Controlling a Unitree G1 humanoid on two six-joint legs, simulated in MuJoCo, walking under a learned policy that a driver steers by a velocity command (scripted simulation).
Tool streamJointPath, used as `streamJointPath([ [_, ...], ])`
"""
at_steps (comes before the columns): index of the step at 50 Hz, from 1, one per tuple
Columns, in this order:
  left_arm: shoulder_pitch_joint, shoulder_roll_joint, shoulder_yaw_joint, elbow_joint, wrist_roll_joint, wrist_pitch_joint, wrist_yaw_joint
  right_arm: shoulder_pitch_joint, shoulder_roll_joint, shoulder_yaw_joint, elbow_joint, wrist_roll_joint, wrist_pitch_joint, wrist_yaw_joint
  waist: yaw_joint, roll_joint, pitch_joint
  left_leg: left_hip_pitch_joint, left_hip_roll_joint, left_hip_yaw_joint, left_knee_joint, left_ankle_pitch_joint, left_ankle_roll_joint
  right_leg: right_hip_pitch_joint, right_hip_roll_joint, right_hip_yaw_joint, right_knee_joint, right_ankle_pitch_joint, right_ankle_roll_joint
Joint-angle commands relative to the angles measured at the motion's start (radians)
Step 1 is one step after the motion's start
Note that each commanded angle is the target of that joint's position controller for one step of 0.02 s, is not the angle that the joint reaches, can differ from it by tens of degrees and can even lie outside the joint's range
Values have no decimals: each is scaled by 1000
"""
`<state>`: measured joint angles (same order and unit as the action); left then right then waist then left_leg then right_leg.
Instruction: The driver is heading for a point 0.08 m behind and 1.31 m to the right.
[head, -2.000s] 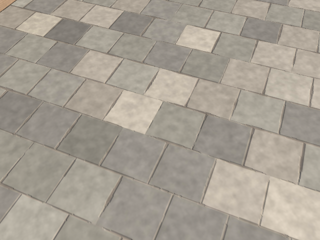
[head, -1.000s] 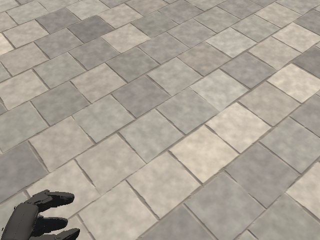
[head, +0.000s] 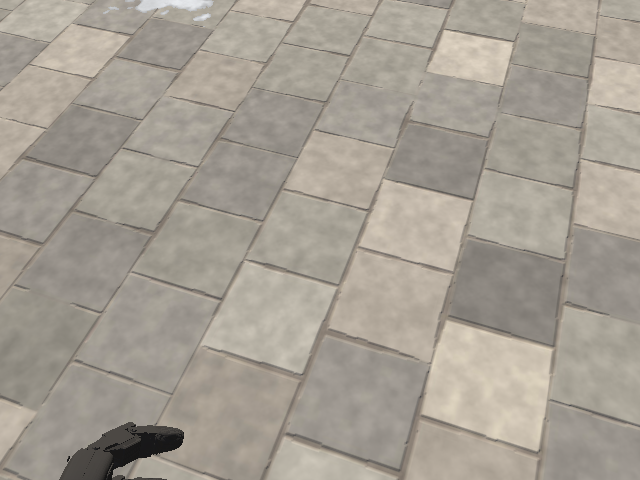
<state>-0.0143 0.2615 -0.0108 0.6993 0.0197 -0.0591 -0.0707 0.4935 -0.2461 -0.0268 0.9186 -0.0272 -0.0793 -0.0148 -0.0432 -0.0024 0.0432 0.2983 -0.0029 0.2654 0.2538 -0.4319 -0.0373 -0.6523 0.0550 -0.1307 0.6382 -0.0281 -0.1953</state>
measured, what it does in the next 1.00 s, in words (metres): walks ahead, turning right: right foot, then left foot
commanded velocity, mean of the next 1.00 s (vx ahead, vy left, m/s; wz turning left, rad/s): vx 1.00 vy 0.00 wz -0.95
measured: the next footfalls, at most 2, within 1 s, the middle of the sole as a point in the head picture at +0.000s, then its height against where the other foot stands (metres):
right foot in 0.02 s outside the picture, level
left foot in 0.42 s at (302, 369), level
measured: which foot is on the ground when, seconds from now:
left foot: down 0.00-0.02, up 0.04-0.40, down 0.42-0.86, up 0.88-1.00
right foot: up 0.00-0.00, down 0.02-0.44, up 0.46-0.84, down 0.86-1.00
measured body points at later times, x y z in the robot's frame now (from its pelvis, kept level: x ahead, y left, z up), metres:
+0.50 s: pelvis +0.51 -0.03 +0.01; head +0.54 -0.05 +0.46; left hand +0.66 +0.25 -0.10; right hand +0.60 -0.35 -0.07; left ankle +0.64 +0.06 -0.71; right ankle +0.26 -0.03 -0.60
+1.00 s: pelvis +0.88 -0.31 +0.01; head +0.90 -0.33 +0.46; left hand +1.16 -0.21 -0.12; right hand +0.74 -0.55 -0.10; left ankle +0.95 -0.12 -0.59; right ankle +0.88 -0.32 -0.71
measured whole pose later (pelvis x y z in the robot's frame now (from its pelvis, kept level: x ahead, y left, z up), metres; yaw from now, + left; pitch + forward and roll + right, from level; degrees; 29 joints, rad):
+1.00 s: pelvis +0.88 -0.31 +0.01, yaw -57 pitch +0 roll -1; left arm 0.30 0.32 0.06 0.79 0.02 0.00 0.00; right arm 0.22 -0.23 0.00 0.69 -0.05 -0.06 0.00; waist -0.02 0.00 0.07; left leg -0.42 0.10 -0.06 1.37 -0.40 -0.05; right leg -0.32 0.24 -0.02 0.61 -0.28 -0.20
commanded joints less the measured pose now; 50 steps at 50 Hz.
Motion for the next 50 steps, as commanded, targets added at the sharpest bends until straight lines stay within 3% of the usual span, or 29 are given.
streamJointPath([
  [1, 579, 211, 105, 123, -7, 9, 42, -147, -271, -68, -114, -22, 25, -22, 333, 94, -246, -400, 184, -19, 890, 1188, 66, 768, 56, 95, -56, -167, -79],
  [2, 485, 281, 125, 117, -17, 24, 63, -168, -115, -32, -166, -35, 10, -1, 190, -183, -172, -749, 23, -59, 1211, 50, 42, 869, -133, 406, -16, -44, -111],
  [3, 475, 358, 147, 77, 12, 38, 63, -138, -125, -21, -282, 21, -6, 11, 146, -273, -376, -1111, -65, -275, 1448, -91, 6, 1171, -296, 929, -213, -191, -353],
  [4, 481, 302, 148, 73, 12, 37, 74, -227, -155, -10, -281, 9, -30, 7, 173, -30, -311, -1187, 10, -351, 1367, 5, 31, 1128, -295, 954, -331, -224, -295],
  [6, 432, 223, 133, 115, -4, 17, 85, -306, -144, -1, -283, -10, -36, 7, 86, 109, -73, -1100, 83, -348, 1139, 45, 25, 785, -208, 760, -375, -102, -211],
  [8, 385, 173, 106, 105, -14, -8, 91, -282, -140, 5, -279, -48, 7, 14, 12, 114, -20, -984, 115, -340, 1029, 13, -7, 571, -137, 631, -389, 17, -179],
  [10, 375, 187, 104, 95, -20, -28, 81, -356, -124, 13, -322, -50, 33, 26, 5, 77, 29, -918, 129, -299, 844, -6, -30, 402, -81, 569, -444, 6, -170],
  [13, 376, 206, 117, 93, -14, -39, 69, -517, -81, 35, -399, -23, 27, 39, 52, 19, 66, -787, 92, -249, 552, 345, -37, 271, -18, 512, -486, 138, -117],
  [16, 431, 230, 129, 113, -32, -39, 56, -557, -97, 31, -416, -3, 23, 33, 106, -15, 21, -661, 41, -241, 381, 533, -3, 359, -40, 526, -466, 299, -61],
  [18, 438, 247, 135, 119, -30, -34, 63, -513, -138, 15, -410, -3, 21, 22, 89, -20, -27, -571, 0, -252, 297, 484, 19, 472, -43, 534, -341, 501, -16],
  [19, 434, 271, 141, 120, -24, -32, 65, -425, -179, -3, -386, -1, 18, 10, 48, -24, -96, -466, -26, -260, 294, 416, 28, 513, -40, 536, -205, 622, 10],
  [20, 388, 306, 147, 112, -17, -32, 63, -259, -220, -25, -347, 4, 12, -4, -58, -27, -178, -286, -20, -269, 284, 357, 35, 480, -28, 528, 9, 634, 35],
  [21, 328, 279, 139, 94, -8, -41, 60, -36, -277, -53, -293, -5, 9, -23, -176, -21, -273, -48, 56, -314, 329, 234, 50, 352, 9, 495, 275, 526, 54],
  [22, 330, 105, 96, 53, -15, -47, 65, 108, -340, -74, -262, -45, 5, -37, -176, 212, -378, 175, 335, -621, 274, -76, 95, 115, 103, 392, 651, -270, 64],
  [23, 432, 103, 74, -3, -46, -41, 72, -19, -374, -86, -280, -44, 9, -20, -42, 453, -480, 178, 508, -1151, 61, -192, 175, -52, 104, 306, 812, -447, 73],
  [24, 366, 169, 79, 35, -13, -22, 82, -152, -252, -72, -311, -38, 15, -12, -37, 257, -313, 18, 453, -1059, 31, -321, 182, -108, 2, 276, 826, -330, 67],
  [25, 296, 176, 82, 38, 4, -10, 69, -195, -170, -53, -302, -31, 18, -7, -36, 114, -182, -128, 400, -869, 34, -237, 178, -102, -44, 246, 785, -258, 75],
  [26, 244, 162, 82, 32, 14, 1, 54, -184, -144, -47, -275, -36, 18, -4, -32, 32, -107, -224, 364, -739, 24, -82, 165, -94, -71, 231, 756, -249, 79],
  [30, 122, 52, 49, -68, 18, 49, 9, -95, -89, -29, -148, 1, -17, 19, 26, 79, 5, -355, 321, -405, -39, 298, 111, -152, -148, 212, 702, -247, 78],
  [37, -93, 57, 22, -172, 14, 50, -36, -98, -166, -40, -102, 3, -39, 11, 58, 36, 103, -410, 210, 12, -145, 840, 56, 44, -79, -13, 198, 25, 33],
  [39, -45, 82, 31, -146, 11, 47, -27, -49, -223, -51, -100, 6, -24, -1, 90, 80, 42, -300, 224, 34, -9, 1304, 41, 152, 2, -72, 155, -17, 3],
  [41, 183, 143, 60, -81, 10, 44, -4, -85, -290, -68, -118, 4, 5, -13, 219, 124, -86, -286, 268, 18, 311, 1532, 45, 397, 59, -55, 147, -113, -29],
  [42, 397, 190, 88, -16, 9, 42, 12, -138, -298, -71, -145, 1, 20, -12, 307, 123, -174, -387, 282, -9, 578, 1488, 59, 639, 71, -3, 102, -147, -63],
  [43, 496, 231, 122, 39, -1, 43, 38, -153, -270, -70, -153, -10, 30, -3, 318, 30, -202, -600, 202, -17, 927, 881, 47, 869, 42, 104, 17, -190, -95],
  [44, 399, 313, 142, 22, -20, 55, 60, -144, -130, -37, -204, -31, 29, 13, 184, -209, -137, -895, 35, -32, 1311, -68, 21, 909, -128, 414, 22, -86, -137],
  [45, 403, 372, 150, -31, 13, 69, 61, -139, -171, -36, -329, 1, 9, 14, 152, -206, -348, -1151, -11, -259, 1447, -95, 0, 1144, -277, 874, -199, -245, -317],
  [46, 425, 330, 151, -22, 10, 68, 73, -234, -199, -30, -339, -5, -16, 14, 171, -30, -268, -1206, 46, -331, 1353, -6, 5, 1056, -292, 941, -348, -345, -272],
  [48, 363, 262, 135, 14, 1, 39, 86, -268, -183, -19, -324, -17, -20, 10, 69, 90, -38, -1121, 106, -332, 1160, 33, -5, 732, -218, 793, -396, -208, -217],
  [50, 314, 213, 112, 9, -7, 7, 91, -219, -177, -16, -303, -47, 22, 11, -7, 104, -2, -986, 143, -334, 1037, -11, -38, 512, -151, 660, -400, -65, -201],
])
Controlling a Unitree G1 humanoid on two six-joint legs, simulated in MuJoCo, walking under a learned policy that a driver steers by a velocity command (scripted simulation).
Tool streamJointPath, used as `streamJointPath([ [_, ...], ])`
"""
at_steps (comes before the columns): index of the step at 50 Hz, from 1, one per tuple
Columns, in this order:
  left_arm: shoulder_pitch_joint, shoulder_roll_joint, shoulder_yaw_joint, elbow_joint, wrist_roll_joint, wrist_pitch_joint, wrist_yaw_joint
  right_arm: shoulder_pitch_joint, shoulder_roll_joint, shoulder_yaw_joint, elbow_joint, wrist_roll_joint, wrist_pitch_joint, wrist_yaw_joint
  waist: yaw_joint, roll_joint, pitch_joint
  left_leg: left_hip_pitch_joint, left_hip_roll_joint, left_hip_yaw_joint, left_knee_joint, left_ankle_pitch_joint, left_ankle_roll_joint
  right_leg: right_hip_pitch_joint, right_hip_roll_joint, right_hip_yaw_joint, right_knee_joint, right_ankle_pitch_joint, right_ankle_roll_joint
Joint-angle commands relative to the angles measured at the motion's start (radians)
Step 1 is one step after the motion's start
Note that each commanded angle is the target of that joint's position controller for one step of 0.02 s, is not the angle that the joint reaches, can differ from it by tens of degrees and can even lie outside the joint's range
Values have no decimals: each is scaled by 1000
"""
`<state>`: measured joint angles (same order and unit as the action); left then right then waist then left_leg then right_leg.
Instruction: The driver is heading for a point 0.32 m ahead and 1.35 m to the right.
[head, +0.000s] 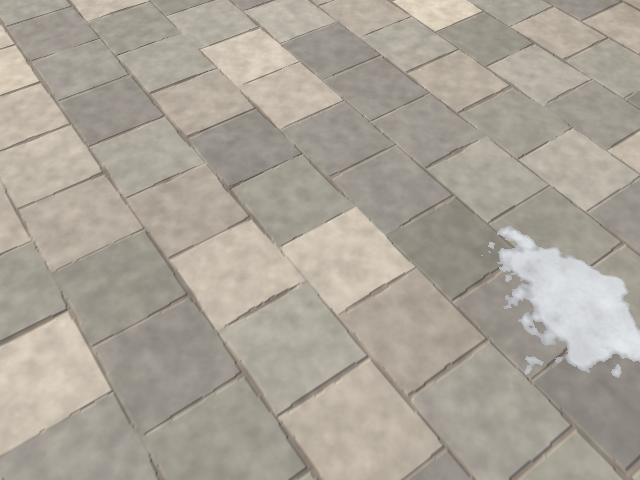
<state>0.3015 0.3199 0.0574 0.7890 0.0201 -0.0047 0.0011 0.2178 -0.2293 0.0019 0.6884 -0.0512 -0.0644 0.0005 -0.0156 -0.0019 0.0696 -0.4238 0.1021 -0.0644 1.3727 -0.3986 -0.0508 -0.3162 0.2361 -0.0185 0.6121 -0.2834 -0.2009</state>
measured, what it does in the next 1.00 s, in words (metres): walks ahead, turning right: left foot, then right foot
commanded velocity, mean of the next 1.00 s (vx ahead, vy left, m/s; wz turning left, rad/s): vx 1.00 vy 0.00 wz -1.00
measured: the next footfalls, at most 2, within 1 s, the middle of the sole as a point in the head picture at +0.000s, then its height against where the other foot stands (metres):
left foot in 0.26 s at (239, 469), level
right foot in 0.72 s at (406, 341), level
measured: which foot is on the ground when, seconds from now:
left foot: up 0.00-0.24, down 0.26-0.70, up 0.72-1.00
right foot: down 0.00-0.26, up 0.28-0.70, down 0.72-1.00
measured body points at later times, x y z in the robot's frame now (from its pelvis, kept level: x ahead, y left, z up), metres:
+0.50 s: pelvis +0.46 +0.03 +0.02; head +0.48 +0.02 +0.47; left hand +0.78 +0.18 -0.04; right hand +0.32 -0.24 -0.10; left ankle +0.44 +0.18 -0.71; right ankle +0.46 -0.07 -0.62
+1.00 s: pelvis +0.84 -0.24 +0.02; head +0.86 -0.27 +0.47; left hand +1.06 -0.04 -0.10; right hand +0.81 -0.58 -0.03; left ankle +1.11 -0.27 -0.66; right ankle +0.74 -0.16 -0.71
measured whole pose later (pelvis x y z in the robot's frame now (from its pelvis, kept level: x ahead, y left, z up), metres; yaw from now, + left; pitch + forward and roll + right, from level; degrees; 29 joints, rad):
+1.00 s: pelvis +0.84 -0.24 +0.02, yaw -56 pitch +2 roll +0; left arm 0.47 0.32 0.07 0.83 0.01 -0.06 -0.01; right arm 0.01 -0.27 0.01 0.55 -0.04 -0.04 0.02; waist 0.10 0.00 0.05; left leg -0.72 0.14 -0.09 0.77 -0.10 -0.07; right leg 0.01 0.22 0.20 0.33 -0.33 -0.18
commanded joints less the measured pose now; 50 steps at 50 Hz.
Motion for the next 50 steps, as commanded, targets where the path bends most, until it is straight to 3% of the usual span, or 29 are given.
streamJointPath([
  [1, -2, 141, 37, -78, -12, -61, 14, 38, -182, -43, -84, -23, 24, -1, -44, 93, -16, -223, 48, 4, -166, -73, -37, 90, -305, 510, -391, 184, -190],
  [5, 2, 152, 47, -69, -7, -87, -4, -188, -110, -14, -177, 8, 25, 17, 7, 34, 34, -52, 13, 52, -547, 315, -38, -105, -199, 409, -445, 282, -122],
  [9, 73, 178, 61, -36, -26, -85, -14, -231, -139, -21, -185, 29, 22, 14, 61, -14, -22, 98, -58, 58, -764, 461, 7, 48, -230, 436, -381, 499, -51],
  [11, 76, 213, 70, -30, -19, -78, -7, -109, -204, -48, -151, 29, 17, -2, 6, -15, -115, 243, -113, 50, -809, 334, 26, 164, -225, 441, -176, 752, 1],
  [12, 38, 248, 76, -35, -13, -77, -10, 59, -243, -70, -113, 32, 11, -16, -103, -5, -202, 426, -117, 58, -822, 260, 33, 135, -208, 417, 45, 797, 28],
  [13, -11, 211, 65, -50, -6, -87, -15, 278, -299, -96, -65, 22, 8, -37, -215, 8, -301, 675, -37, 8, -785, 131, 50, -4, -165, 377, 327, 692, 51],
  [14, -7, 26, 19, -94, -14, -97, -8, 411, -364, -112, -36, -19, 1, -51, -205, 268, -399, 900, 251, -334, -872, -214, 83, -264, -67, 278, 687, -145, 62],
  [15, 88, 38, -1, -141, -42, -92, -3, 268, -392, -122, -59, -20, 4, -36, -72, 483, -478, 876, 398, -860, -1101, -360, 157, -429, -80, 196, 833, -198, 67],
  [16, 11, 104, 6, -100, -7, -71, 4, 124, -265, -104, -92, -12, 10, -29, -66, 251, -293, 701, 336, -738, -1127, -480, 166, -469, -178, 163, 850, -72, 65],
  [17, -47, 117, 10, -100, 9, -58, -11, 79, -199, -87, -84, -5, 13, -24, -58, 117, -182, 566, 288, -541, -1107, -345, 164, -457, -224, 130, 805, -5, 74],
  [18, -86, 105, 10, -102, 16, -47, -27, 84, -176, -82, -59, -10, 12, -20, -50, 42, -122, 477, 248, -401, -1111, -175, 151, -438, -254, 117, 774, 8, 82],
  [21, -163, 17, -14, -162, 18, -9, -65, 166, -129, -66, 46, 16, -15, -3, -12, 77, -30, 365, 206, -136, -1149, 110, 115, -465, -314, 107, 742, 11, 88],
  [23, -230, 3, -25, -208, 19, 0, -75, 172, -117, -62, 72, 30, -33, 9, 3, 79, -12, 347, 193, 9, -1177, 318, 98, -491, -323, 84, 699, 79, 88],
  [26, -316, 13, -35, -259, 11, 3, -87, 135, -140, -63, 87, 25, -50, 7, 38, 82, 35, 305, 150, 200, -1227, 507, 85, -463, -319, 29, 520, 208, 85],
  [28, -401, 16, -41, -279, 14, 3, -102, 175, -161, -66, 112, 25, -49, 0, 19, 40, 82, 322, 116, 295, -1269, 596, 70, -409, -293, -68, 339, 255, 63],
  [30, -423, 6, -46, -278, 12, 0, -107, 214, -200, -72, 126, 22, -43, -10, 25, 50, 76, 368, 112, 359, -1227, 971, 53, -287, -235, -152, 216, 250, 23],
  [32, -333, 41, -31, -242, 9, -2, -92, 238, -262, -86, 124, 28, -24, -24, 84, 101, -8, 469, 139, 367, -1055, 1404, 42, -162, -158, -194, 186, 184, -4],
  [34, -6, 115, 9, -149, 5, -5, -66, 161, -319, -102, 91, 24, 7, -31, 248, 135, -163, 410, 183, 334, -651, 1536, 65, 177, -113, -144, 168, 92, -47],
  [35, 195, 159, 43, -75, 1, -10, -43, 112, -309, -102, 67, 20, 19, -25, 319, 88, -241, 230, 158, 319, -321, 1275, 69, 464, -116, -59, 63, 73, -81],
  [36, 118, 219, 78, -69, -31, 3, -15, 96, -220, -87, 40, 10, 22, -4, 224, -143, -179, -59, -46, 315, 53, 167, 42, 576, -222, 155, -8, 13, -112],
  [37, 35, 323, 86, -135, 11, 19, -18, 155, -178, -70, -87, 23, 4, -3, 100, -228, -317, -406, -126, 151, 330, -122, -1, 808, -448, 703, -131, 67, -304],
  [38, 113, 289, 88, -144, 16, 23, -1, 66, -213, -62, -116, 26, -25, -1, 159, -57, -359, -480, -91, 1, 292, -52, 4, 788, -486, 850, -293, -77, -316],
  [39, 92, 237, 80, -105, 7, 10, 8, 35, -210, -54, -111, 28, -39, -1, 116, 31, -187, -486, -40, -15, 164, -6, 12, 621, -472, 805, -361, -75, -275],
  [40, 70, 202, 70, -83, 1, -9, 14, 7, -201, -50, -107, 17, -37, -4, 61, 85, -81, -423, -7, -11, 51, -3, 7, 446, -424, 713, -371, 23, -237],
  [42, 4, 158, 47, -86, -3, -45, 23, 52, -196, -45, -82, -20, 4, -5, -28, 101, -29, -276, 29, -11, -75, -41, -19, 212, -337, 550, -369, 176, -200],
  [43, 2, 139, 37, -83, -9, -58, 18, 43, -189, -44, -84, -25, 24, -2, -40, 94, -18, -231, 41, -2, -147, -67, -32, 124, -307, 512, -382, 186, -192],
  [45, 3, 146, 38, -79, -10, -77, 7, -82, -153, -30, -138, -16, 34, 9, -24, 69, 29, -173, 43, 36, -335, 13, -47, -26, -251, 459, -434, 183, -177],
  [47, 7, 147, 44, -71, -6, -85, -3, -185, -109, -12, -177, 4, 28, 18, 7, 37, 37, -64, 14, 56, -520, 270, -43, -105, -201, 414, -445, 259, -130],
  [50, 63, 169, 55, -44, -24, -88, -17, -235, -117, -12, -188, 26, 24, 19, 59, -4, -7, 69, -43, 69, -701, 471, -10, -31, -215, 422, -421, 435, -75],
])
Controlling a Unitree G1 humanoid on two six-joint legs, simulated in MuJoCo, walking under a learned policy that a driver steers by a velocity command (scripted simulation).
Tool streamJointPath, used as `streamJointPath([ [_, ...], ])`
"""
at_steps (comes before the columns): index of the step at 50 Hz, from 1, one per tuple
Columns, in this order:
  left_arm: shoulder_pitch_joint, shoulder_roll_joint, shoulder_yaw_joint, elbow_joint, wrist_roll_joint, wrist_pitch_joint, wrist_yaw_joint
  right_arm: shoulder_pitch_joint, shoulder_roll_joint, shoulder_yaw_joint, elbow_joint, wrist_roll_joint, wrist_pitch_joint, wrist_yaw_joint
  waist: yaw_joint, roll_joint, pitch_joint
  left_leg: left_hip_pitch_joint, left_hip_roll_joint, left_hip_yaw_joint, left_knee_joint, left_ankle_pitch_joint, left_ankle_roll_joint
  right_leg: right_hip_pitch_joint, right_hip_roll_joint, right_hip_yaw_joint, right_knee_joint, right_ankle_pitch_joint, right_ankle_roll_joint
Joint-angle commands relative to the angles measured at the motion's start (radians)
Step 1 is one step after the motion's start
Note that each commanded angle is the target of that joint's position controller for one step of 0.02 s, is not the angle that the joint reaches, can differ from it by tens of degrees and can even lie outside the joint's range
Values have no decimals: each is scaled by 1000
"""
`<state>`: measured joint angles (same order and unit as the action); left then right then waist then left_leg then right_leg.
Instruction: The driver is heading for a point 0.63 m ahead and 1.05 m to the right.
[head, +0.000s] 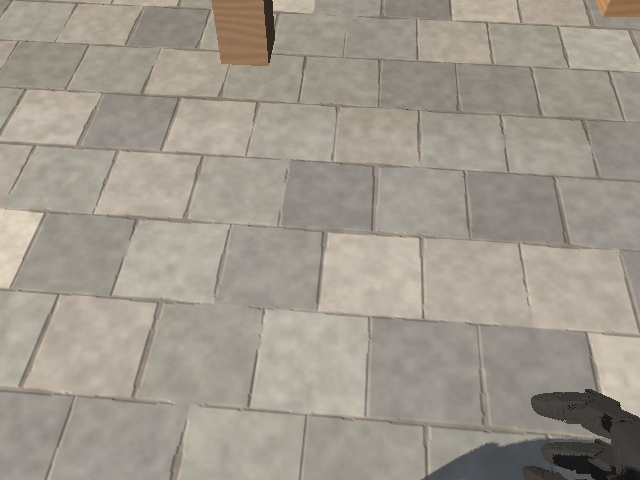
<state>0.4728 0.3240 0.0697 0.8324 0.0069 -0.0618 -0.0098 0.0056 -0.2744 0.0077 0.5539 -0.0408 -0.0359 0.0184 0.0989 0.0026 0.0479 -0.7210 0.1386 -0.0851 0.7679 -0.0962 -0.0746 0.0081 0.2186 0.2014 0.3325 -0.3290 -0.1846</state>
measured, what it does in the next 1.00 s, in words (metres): walks ahead, turning right: left foot, then right foot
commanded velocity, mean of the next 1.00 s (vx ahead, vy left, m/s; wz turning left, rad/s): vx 1.00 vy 0.00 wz -0.56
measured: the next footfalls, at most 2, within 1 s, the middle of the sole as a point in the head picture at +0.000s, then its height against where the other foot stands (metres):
left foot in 0.10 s outside the picture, level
right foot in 0.54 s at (438, 397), level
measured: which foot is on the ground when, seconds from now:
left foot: up 0.00-0.08, down 0.10-0.54, up 0.56-0.94, down 0.96-1.00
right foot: down 0.00-0.12, up 0.14-0.52, down 0.54-0.94, up 0.96-1.00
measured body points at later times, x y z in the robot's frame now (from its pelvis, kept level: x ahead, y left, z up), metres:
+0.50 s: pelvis +0.46 -0.02 -0.02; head +0.49 -0.04 +0.43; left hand +0.81 +0.05 -0.05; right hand +0.25 -0.22 -0.14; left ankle +0.28 +0.19 -0.73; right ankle +0.59 -0.15 -0.71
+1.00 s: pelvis +0.92 -0.21 -0.02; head +0.95 -0.23 +0.43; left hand +1.02 +0.07 -0.15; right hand +1.00 -0.54 -0.09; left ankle +1.09 -0.17 -0.73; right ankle +0.64 -0.16 -0.66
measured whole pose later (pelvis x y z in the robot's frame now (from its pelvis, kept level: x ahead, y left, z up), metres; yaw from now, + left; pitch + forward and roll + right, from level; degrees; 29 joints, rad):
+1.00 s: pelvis +0.92 -0.21 -0.02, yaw -34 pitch +2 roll +1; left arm 0.48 0.31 0.05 0.94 0.00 -0.08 0.00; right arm 0.01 -0.28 0.00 0.64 -0.06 -0.07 0.00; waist 0.10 -0.01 0.05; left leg -0.54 0.03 0.05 0.65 -0.14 0.01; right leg 0.01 0.11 0.15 0.88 -0.45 -0.13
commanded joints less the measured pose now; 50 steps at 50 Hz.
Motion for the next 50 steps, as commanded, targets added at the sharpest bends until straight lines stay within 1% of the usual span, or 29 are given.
streamJointPath([
  [1, -92, 170, 46, -80, -12, -28, -5, -33, -86, -22, -58, 18, -5, -2, -46, -20, 6, 382, -93, 84, -142, 160, 25, -295, -210, 217, -110, 534, -75],
  [3, -86, 196, 53, -72, -8, -22, 3, 49, -140, -43, -35, 16, -9, -16, -81, -23, -63, 497, -142, 73, -210, 64, 44, -177, -209, 228, 55, 761, -27],
  [4, -105, 230, 60, -72, -2, -20, 1, 182, -184, -65, -3, 19, -15, -28, -159, -15, -148, 643, -160, 73, -215, -26, 55, -165, -200, 212, 239, 847, 0],
  [5, -162, 236, 59, -83, 2, -25, -4, 394, -228, -88, 44, 16, -19, -46, -287, -8, -239, 884, -117, 59, -204, -92, 69, -275, -165, 181, 495, 801, 26],
  [6, -193, 96, 23, -117, 8, -39, -1, 606, -296, -113, 84, -13, -25, -67, -343, 136, -362, 1111, 107, -163, -222, -424, 95, -449, -98, 100, 862, 276, 34],
  [7, -81, 18, -9, -181, -37, -36, 1, 495, -360, -123, 66, -35, -24, -57, -196, 467, -469, 1191, 359, -760, -477, -636, 179, -696, -30, -14, 1074, -173, 61],
  [8, -125, 90, -9, -145, -1, -17, 14, 357, -256, -118, 39, -25, -17, -47, -181, 298, -316, 1048, 322, -765, -508, -778, 200, -792, -144, -50, 1130, -58, 51],
  [9, -198, 115, -2, -139, 18, -4, 4, 298, -167, -96, 37, -17, -13, -43, -182, 155, -197, 920, 272, -568, -489, -698, 199, -796, -198, -81, 1093, 21, 56],
  [10, -248, 102, -4, -141, 32, 4, -12, 308, -129, -87, 67, -19, -14, -37, -180, 49, -111, 806, 225, -430, -493, -503, 198, -776, -226, -97, 1057, 47, 62],
  [11, -291, 71, -9, -162, 43, 11, -29, 337, -121, -82, 108, -17, -22, -36, -166, 36, -67, 733, 185, -320, -505, -389, 189, -763, -247, -89, 1027, 44, 63],
  [14, -332, -9, -39, -211, 40, 35, -55, 389, -82, -69, 196, 7, -58, -10, -112, 75, 0, 641, 165, -159, -560, -159, 186, -797, -262, -62, 974, 29, 69],
  [17, -429, 9, -51, -264, 40, 33, -65, 360, -107, -70, 220, 12, -79, -1, -77, 77, 51, 587, 132, 34, -650, 50, 185, -804, -255, -76, 787, 151, 78],
  [21, -571, -1, -71, -301, 38, 22, -93, 423, -157, -74, 267, 26, -80, -1, -102, 34, 100, 523, 94, 222, -793, 278, 177, -538, -216, -265, 427, 307, 46],
  [24, -471, 45, -55, -260, 47, 20, -65, 471, -249, -85, 294, 26, -66, -15, -29, 110, -8, 714, 123, 278, -542, 982, 172, -369, -117, -329, 369, 171, 4],
  [26, -98, 113, -17, -144, 46, 16, -34, 416, -281, -88, 282, 29, -40, -30, 163, 134, -198, 633, 107, 291, -41, 1035, 155, 36, -99, -274, 245, 140, -34],
  [27, -3, 193, 13, -104, 54, 18, -14, 437, -200, -71, 255, 15, -35, -27, 146, 26, -292, 404, 41, 263, 337, 414, 149, 286, -260, -63, 254, -71, -38],
  [28, -63, 275, 31, -134, 48, 24, 1, 529, -83, -48, 190, 38, -39, -5, -5, -236, -432, 77, -116, 170, 701, -391, 115, 480, -554, 494, 119, -243, -113],
  [29, -45, 250, 35, -137, 35, 24, 8, 405, -176, -63, 153, 35, -48, -12, 56, -105, -438, -40, -121, 26, 769, -327, 142, 457, -537, 587, 5, -179, -128],
  [31, -103, 155, 19, -75, 23, -2, 17, 335, -129, -47, 149, 37, -52, -11, -31, -2, -110, -65, -40, 40, 617, -222, 135, 137, -469, 308, -39, 86, -107],
  [34, -159, 50, -13, -53, 15, -31, 21, 371, -91, -38, 176, -2, -8, 13, -138, -15, -37, 99, 13, 27, 450, -235, 103, -144, -370, 137, -125, 157, -70],
  [36, -119, 47, -15, -24, -4, -44, 16, 238, -77, -33, 119, -16, 1, 23, -131, -41, 41, 44, 27, 69, 321, -221, 71, -205, -334, 106, -206, 171, -95],
  [39, -109, 70, -5, -13, -7, -57, 6, 48, -56, -15, 43, -6, -11, 31, -111, -25, 106, 105, -7, 110, 27, 32, 46, -289, -267, 30, -265, 324, -97],
  [42, -70, 123, 12, 8, -27, -70, 3, -4, -66, -13, 33, 13, -22, 36, -90, -4, 74, 315, -71, 129, -145, 277, 71, -268, -300, 36, -311, 542, -66],
  [44, -44, 153, 18, 27, -25, -63, 8, -15, -102, -24, 26, 10, -19, 21, -89, 0, 38, 343, -107, 131, -198, 224, 97, -118, -315, 38, -224, 767, -41],
  [46, -30, 204, 28, 41, -3, -50, 14, 146, -166, -51, 65, 6, -22, -8, -164, -34, -103, 536, -171, 130, -192, 24, 122, -21, -317, 40, 67, 1079, -1],
  [47, -70, 227, 34, 38, 8, -43, 14, 338, -196, -68, 114, 9, -24, -27, -273, -34, -193, 756, -148, 121, -208, -26, 128, -106, -288, 25, 319, 1018, 20],
  [48, -87, 156, 17, 18, 18, -46, 13, 532, -265, -95, 147, -10, -25, -53, -348, -5, -303, 997, 14, -21, -171, -270, 141, -281, -233, -5, 639, 784, 29],
  [49, 66, -32, -25, -28, -39, -46, 12, 526, -346, -117, 149, -52, -33, -46, -217, 347, -473, 1244, 352, -573, -333, -570, 253, -611, -96, -78, 1042, -97, 64],
  [50, -32, 73, -18, -36, -15, -39, 19, 452, -272, -113, 129, -24, -25, -33, -227, 254, -435, 1144, 324, -740, -476, -648, 238, -698, -140, -71, 1116, -70, 42],
])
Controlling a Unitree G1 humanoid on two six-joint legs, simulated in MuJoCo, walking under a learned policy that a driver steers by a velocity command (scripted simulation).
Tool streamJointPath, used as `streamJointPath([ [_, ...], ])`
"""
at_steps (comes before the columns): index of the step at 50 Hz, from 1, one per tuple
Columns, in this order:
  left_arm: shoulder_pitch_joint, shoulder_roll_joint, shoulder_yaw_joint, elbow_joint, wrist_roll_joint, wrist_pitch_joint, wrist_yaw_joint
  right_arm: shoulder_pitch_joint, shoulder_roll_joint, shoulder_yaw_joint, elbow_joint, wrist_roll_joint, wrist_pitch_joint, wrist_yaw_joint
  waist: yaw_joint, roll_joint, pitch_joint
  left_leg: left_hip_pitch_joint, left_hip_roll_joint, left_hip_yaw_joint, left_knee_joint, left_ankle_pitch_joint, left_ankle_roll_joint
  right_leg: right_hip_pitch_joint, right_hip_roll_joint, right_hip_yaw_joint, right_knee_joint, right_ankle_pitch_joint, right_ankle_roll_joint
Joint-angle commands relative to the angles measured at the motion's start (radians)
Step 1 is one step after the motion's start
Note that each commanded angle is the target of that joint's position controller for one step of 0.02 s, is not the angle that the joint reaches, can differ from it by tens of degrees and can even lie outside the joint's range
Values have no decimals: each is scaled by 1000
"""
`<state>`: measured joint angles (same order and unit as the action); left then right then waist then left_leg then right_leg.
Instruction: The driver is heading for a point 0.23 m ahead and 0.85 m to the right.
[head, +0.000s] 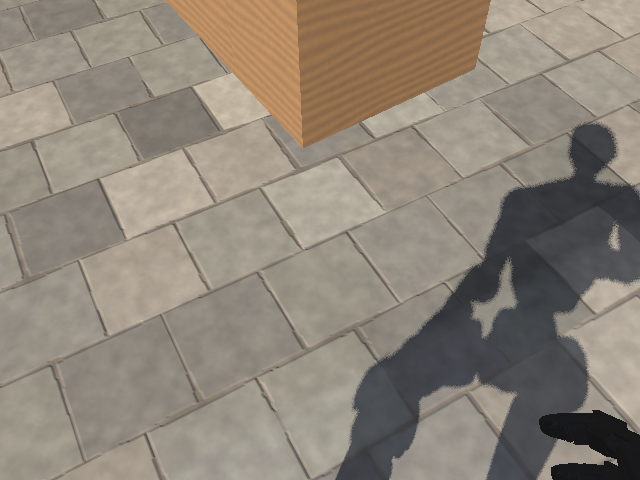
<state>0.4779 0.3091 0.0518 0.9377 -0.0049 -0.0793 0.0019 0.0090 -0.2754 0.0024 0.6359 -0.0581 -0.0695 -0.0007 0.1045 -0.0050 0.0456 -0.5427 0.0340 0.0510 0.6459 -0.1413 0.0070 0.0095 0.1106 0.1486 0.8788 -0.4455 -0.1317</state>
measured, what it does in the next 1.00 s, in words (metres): walks ahead, turning right: right foot, then left foot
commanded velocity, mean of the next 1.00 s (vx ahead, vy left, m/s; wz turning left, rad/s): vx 1.00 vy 0.00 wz -0.94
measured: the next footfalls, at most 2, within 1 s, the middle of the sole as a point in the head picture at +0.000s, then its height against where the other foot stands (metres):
right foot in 0.40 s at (433, 432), level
left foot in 0.82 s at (472, 254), level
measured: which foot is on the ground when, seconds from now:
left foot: down 0.00-0.40, up 0.42-0.80, down 0.82-1.00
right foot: up 0.00-0.38, down 0.40-0.80, up 0.82-1.00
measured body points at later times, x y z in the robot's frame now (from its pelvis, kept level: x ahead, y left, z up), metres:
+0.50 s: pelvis +0.47 -0.10 +0.00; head +0.49 -0.11 +0.44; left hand +0.68 +0.12 -0.12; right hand +0.46 -0.37 -0.12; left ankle +0.37 +0.13 -0.57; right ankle +0.52 -0.12 -0.71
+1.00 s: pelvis +0.89 -0.30 +0.02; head +0.90 -0.33 +0.47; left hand +1.22 -0.24 -0.06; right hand +0.70 -0.54 -0.09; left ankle +0.98 -0.21 -0.71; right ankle +0.79 -0.31 -0.60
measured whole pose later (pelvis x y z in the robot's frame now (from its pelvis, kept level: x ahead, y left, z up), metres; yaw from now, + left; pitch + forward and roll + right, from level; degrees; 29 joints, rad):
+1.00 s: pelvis +0.89 -0.30 +0.02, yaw -54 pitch +1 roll +3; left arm 0.18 0.38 0.07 0.74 0.03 -0.02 -0.05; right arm 0.31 -0.33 -0.07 0.76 -0.04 -0.06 -0.01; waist -0.02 -0.04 0.03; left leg -0.20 0.02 0.13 0.47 -0.28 -0.02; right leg -0.54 0.01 0.02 1.31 -0.27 -0.12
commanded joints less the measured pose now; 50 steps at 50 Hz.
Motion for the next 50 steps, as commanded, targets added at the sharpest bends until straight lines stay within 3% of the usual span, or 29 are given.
streamJointPath([
  [1, -130, 111, 10, -144, 5, -12, 7, 351, -193, -92, 48, -3, 6, -11, -210, 166, -238, 807, 385, -665, -358, -536, 137, -742, -102, -34, 541, 150, -9],
  [2, -175, 104, 7, -144, 15, -2, -2, 317, -141, -83, 61, -3, 4, -6, -194, 57, -147, 682, 352, -526, -362, -358, 134, -725, -139, -52, 507, 190, -4],
  [4, -200, 49, 2, -161, 27, 26, -26, 338, -92, -68, 108, 0, -4, -6, -148, 70, -58, 517, 305, -319, -398, -177, 114, -688, -179, -62, 478, 181, 6],
  [6, -261, -10, -10, -202, 29, 57, -44, 355, -53, -58, 153, 26, -21, 9, -116, 70, -2, 456, 282, -172, -448, -99, 80, -724, -215, -73, 453, 174, 9],
  [10, -422, -22, -29, -305, 31, 69, -77, 294, -66, -61, 173, 34, -52, 15, -64, 98, 81, 367, 226, 103, -529, 160, 50, -748, -229, -134, 240, 358, 15],
  [13, -519, -8, -34, -338, 32, 63, -102, 331, -120, -71, 194, 38, -55, 1, -74, 42, 115, 390, 180, 244, -577, 385, 40, -612, -172, -271, -41, 478, -24],
  [16, -434, 39, -16, -306, 23, 57, -87, 368, -208, -89, 189, 42, -30, -14, -12, 93, 20, 571, 208, 270, -384, 1020, 32, -468, -65, -341, -101, 424, -69],
  [18, -135, 112, 20, -226, 21, 57, -62, 309, -268, -107, 159, 35, 7, -21, 140, 129, -138, 556, 243, 243, 12, 1196, 40, -166, -8, -316, -97, 301, -103],
  [19, 71, 157, 52, -154, 21, 60, -42, 278, -263, -108, 140, 28, 22, -20, 213, 91, -227, 420, 231, 221, 326, 1028, 32, 102, 9, -251, -175, 255, -129],
  [20, 3, 214, 89, -152, -8, 77, -16, 264, -194, -101, 131, 24, 26, -7, 146, -109, -166, 158, 42, 201, 724, 67, -7, 218, -60, -69, -259, 157, -151],
  [21, -121, 339, 99, -214, 37, 91, -18, 362, -109, -72, 7, 31, 7, 5, -40, -281, -270, -224, -62, 74, 1038, -373, -63, 423, -304, 494, -403, 197, -332],
  [22, -67, 314, 102, -238, 42, 96, -7, 272, -145, -62, -29, 33, -21, 3, 18, -106, -339, -311, -33, -97, 1025, -312, -48, 435, -345, 673, -569, 48, -359],
  [24, -91, 219, 83, -181, 24, 65, 9, 201, -136, -49, -26, 25, -35, -2, -60, 62, -74, -281, 61, -119, 791, -246, -42, 118, -293, 541, -638, 135, -274],
  [26, -161, 173, 62, -191, 16, 31, 20, 230, -129, -41, -6, -11, 2, -3, -139, 83, -24, -133, 101, -120, 664, -256, -64, -116, -206, 377, -630, 307, -240],
  [27, -165, 152, 51, -192, 9, 18, 15, 228, -125, -40, -4, -16, 23, 1, -152, 78, -19, -92, 113, -113, 602, -277, -78, -190, -175, 334, -643, 327, -237],
  [28, -167, 137, 46, -189, 4, 8, 8, 200, -112, -37, -5, -19, 37, 6, -150, 96, -8, -64, 121, -95, 535, -274, -84, -245, -131, 278, -663, 312, -216],
  [29, -145, 153, 48, -191, 7, 0, 3, 141, -93, -28, -47, -11, 41, 11, -139, 42, 15, -53, 116, -74, 446, -234, -92, -307, -129, 286, -688, 357, -231],
  [31, -113, 144, 52, -182, 11, -7, -5, -16, -68, -15, -106, 5, 34, 15, -91, 39, 69, -47, 99, -57, 266, -42, -100, -350, -99, 266, -715, 426, -209],
  [35, -49, 173, 67, -156, -2, -10, -15, -100, -72, -12, -138, 26, 22, 20, -24, -6, 15, 59, 19, -43, 13, 233, -59, -224, -106, 268, -682, 683, -140],
  [37, -61, 185, 72, -152, -2, -6, -7, -88, -92, -19, -145, 32, 19, 16, -38, -18, -4, 149, -10, -58, -86, 215, -37, -160, -119, 279, -624, 782, -105],
  [39, -87, 233, 82, -153, 5, -4, -5, 89, -166, -51, -99, 38, 14, -5, -125, -25, -128, 394, -66, -67, -97, 92, -18, -113, -106, 279, -393, 1041, -49],
  [40, -145, 265, 88, -163, 12, -7, -10, 291, -208, -75, -53, 44, 11, -23, -255, -27, -214, 607, -47, -65, -98, 24, -11, -180, -85, 260, -163, 1041, -27],
  [41, -187, 191, 67, -185, 20, -19, -13, 516, -271, -103, -6, 27, 9, -46, -351, 16, -323, 848, 80, -173, -67, -210, 11, -324, -37, 209, 143, 841, -12],
  [42, -140, 8, 21, -231, -1, -21, -10, 559, -327, -113, 11, -19, 5, -51, -276, 308, -395, 1035, 369, -590, -202, -501, 56, -613, 74, 99, 458, -69, 3],
  [43, -68, 63, 8, -254, -11, -13, -1, 415, -316, -122, -14, -11, 8, -34, -177, 427, -433, 968, 444, -981, -373, -640, 117, -734, 23, 37, 564, -7, -4],
  [44, -148, 124, 17, -219, 18, 6, 0, 288, -186, -99, -41, -2, 13, -28, -172, 229, -260, 795, 379, -820, -395, -715, 122, -752, -61, 1, 552, 116, -1],
  [45, -199, 130, 20, -217, 34, 18, -14, 259, -128, -85, -26, 3, 16, -23, -163, 96, -151, 660, 336, -635, -383, -559, 119, -737, -101, -31, 512, 175, 10],
  [46, -243, 116, 19, -222, 41, 30, -29, 276, -112, -81, 2, -2, 14, -20, -159, 36, -101, 583, 299, -503, -390, -404, 103, -725, -129, -43, 486, 178, 16],
  [50, -364, 13, -17, -314, 46, 71, -71, 378, -65, -64, 125, 35, -24, 6, -121, 77, 4, 476, 269, -184, -445, -28, 61, -798, -205, -64, 444, 205, 18],
])
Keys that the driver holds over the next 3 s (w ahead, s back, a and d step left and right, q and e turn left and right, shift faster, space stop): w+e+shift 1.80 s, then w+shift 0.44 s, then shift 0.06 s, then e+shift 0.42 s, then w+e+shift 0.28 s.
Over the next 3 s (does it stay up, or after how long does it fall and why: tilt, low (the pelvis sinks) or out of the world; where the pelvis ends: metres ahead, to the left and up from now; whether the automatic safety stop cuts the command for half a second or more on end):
stays up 0.85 -1.76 0.02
